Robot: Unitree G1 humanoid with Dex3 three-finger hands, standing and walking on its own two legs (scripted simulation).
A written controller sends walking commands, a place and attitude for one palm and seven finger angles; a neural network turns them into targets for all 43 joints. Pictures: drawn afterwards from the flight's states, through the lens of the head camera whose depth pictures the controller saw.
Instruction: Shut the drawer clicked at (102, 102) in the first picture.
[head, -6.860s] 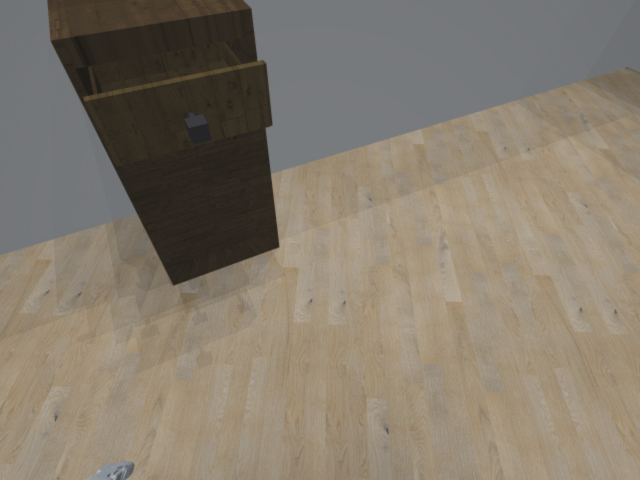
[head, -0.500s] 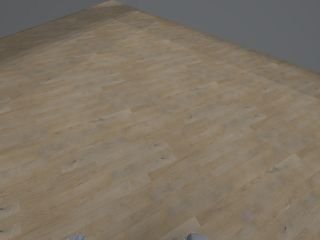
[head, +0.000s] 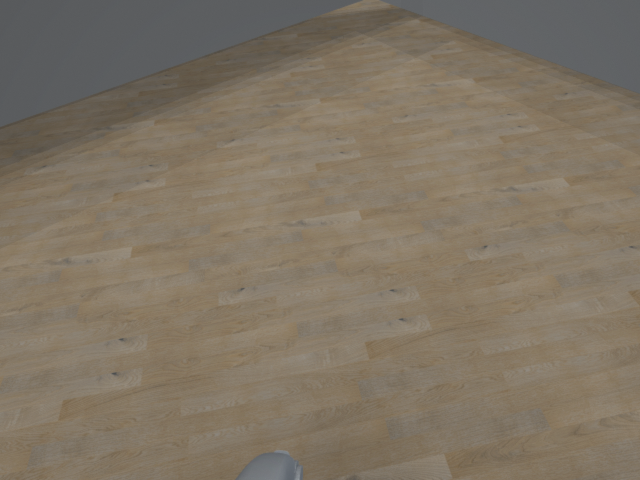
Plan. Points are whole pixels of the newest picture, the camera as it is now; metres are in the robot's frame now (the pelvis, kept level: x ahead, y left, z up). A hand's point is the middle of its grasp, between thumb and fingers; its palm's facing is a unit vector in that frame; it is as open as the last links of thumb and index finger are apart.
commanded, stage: turn to face it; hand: left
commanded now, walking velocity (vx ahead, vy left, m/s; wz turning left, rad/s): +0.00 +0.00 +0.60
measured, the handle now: out of the picture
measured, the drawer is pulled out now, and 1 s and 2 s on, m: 0.15 0.15 0.15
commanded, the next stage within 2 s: none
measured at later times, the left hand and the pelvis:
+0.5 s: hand out of the picture -0.02 +0.29 -0.18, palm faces +0.36 -0.90 -0.26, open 7.4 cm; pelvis -0.01 +0.06 +0.00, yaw +18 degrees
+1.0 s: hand out of the picture -0.01 +0.22 -0.14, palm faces +0.57 -0.77 -0.29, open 7.4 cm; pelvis +0.01 +0.00 +0.00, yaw +37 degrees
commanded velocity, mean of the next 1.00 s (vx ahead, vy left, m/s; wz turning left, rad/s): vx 0.00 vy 0.00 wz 0.60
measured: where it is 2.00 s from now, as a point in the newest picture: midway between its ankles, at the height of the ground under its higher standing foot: outside the picture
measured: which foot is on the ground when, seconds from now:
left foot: up 0.00-0.28, down 0.30-0.80, up 0.82-1.00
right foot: down 0.00-0.30, up 0.32-0.78, down 0.80-1.00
